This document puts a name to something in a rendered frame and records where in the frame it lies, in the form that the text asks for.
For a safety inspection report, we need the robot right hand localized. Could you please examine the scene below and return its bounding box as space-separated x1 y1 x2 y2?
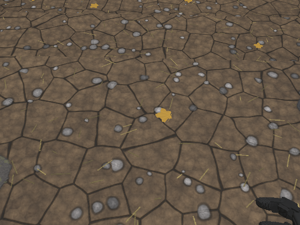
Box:
255 197 300 225

